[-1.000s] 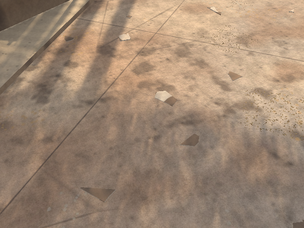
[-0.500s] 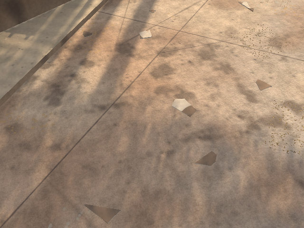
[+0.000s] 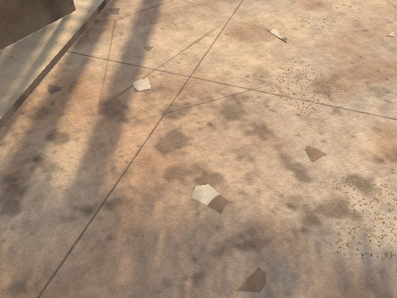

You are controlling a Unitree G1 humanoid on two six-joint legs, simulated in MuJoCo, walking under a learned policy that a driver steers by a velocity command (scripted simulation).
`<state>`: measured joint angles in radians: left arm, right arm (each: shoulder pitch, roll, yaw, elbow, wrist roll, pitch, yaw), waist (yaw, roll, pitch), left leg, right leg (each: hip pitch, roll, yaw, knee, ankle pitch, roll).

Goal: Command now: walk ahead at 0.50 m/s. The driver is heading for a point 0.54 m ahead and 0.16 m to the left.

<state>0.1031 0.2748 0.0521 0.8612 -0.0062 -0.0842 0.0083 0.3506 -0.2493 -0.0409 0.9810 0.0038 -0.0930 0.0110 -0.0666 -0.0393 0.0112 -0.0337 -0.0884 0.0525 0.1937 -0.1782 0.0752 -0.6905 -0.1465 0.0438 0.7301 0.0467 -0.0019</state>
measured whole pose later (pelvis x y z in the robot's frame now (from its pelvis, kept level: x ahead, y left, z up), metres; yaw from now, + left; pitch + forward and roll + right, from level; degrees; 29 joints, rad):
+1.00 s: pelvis +0.49 +0.07 +0.00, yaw +23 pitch +1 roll +0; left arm 0.09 0.30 0.07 0.86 0.00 -0.04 0.03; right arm 0.19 -0.24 -0.06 0.82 -0.01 -0.05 0.01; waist -0.01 -0.05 0.07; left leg -0.25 -0.08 0.04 0.35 -0.13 0.10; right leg -0.58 -0.11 0.04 0.94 -0.28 0.05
